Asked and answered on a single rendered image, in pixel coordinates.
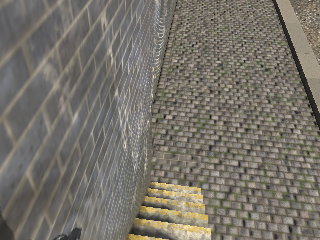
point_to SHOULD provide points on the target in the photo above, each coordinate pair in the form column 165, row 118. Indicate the stairs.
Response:
column 171, row 212

